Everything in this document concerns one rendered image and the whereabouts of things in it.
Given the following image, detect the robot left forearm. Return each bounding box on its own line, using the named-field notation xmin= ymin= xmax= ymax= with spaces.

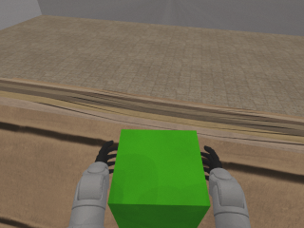
xmin=67 ymin=161 xmax=109 ymax=228

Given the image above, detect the left robot hand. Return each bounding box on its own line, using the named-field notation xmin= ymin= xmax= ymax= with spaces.
xmin=95 ymin=140 xmax=118 ymax=174

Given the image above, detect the carton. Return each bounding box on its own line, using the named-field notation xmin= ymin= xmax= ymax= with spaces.
xmin=107 ymin=129 xmax=211 ymax=228

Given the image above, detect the right robot hand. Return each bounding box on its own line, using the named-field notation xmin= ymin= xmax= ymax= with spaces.
xmin=200 ymin=145 xmax=222 ymax=181

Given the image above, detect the robot right forearm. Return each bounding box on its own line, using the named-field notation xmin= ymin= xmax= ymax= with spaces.
xmin=208 ymin=167 xmax=251 ymax=228

